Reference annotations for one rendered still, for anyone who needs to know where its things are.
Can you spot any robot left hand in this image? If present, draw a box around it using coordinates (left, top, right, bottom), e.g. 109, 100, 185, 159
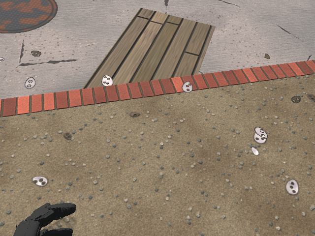
13, 203, 76, 236

